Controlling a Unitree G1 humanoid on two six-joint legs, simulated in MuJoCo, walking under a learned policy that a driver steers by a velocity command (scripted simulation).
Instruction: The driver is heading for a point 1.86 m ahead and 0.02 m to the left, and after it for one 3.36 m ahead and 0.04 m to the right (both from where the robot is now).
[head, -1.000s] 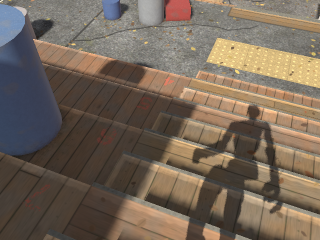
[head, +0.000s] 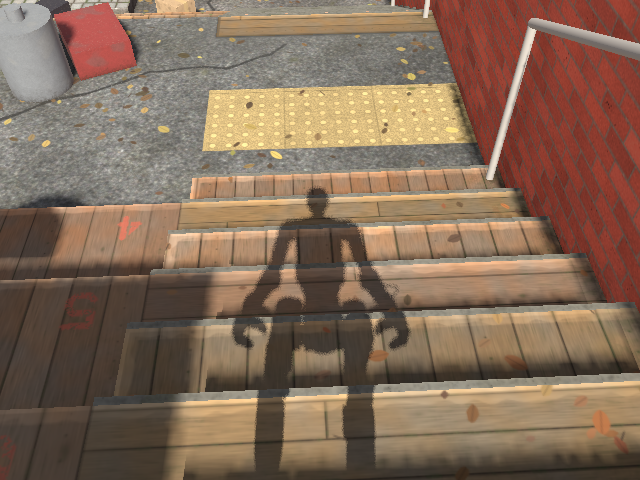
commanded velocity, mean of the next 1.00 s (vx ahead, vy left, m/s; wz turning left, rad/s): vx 0.05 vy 0.00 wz -0.17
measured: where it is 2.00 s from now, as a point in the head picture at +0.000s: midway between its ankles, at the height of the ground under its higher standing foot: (285, 459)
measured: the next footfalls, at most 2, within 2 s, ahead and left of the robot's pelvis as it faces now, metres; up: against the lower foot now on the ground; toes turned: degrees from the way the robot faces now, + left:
left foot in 0.22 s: +0.15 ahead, +0.14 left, +0.00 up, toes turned -5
right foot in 0.50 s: +0.10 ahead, -0.09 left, +0.00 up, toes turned -8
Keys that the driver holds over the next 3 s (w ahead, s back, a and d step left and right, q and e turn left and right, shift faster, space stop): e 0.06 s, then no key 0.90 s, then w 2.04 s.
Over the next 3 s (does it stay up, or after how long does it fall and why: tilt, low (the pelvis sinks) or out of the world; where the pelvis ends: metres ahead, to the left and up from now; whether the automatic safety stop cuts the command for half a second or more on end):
stays up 1.36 0.16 -0.59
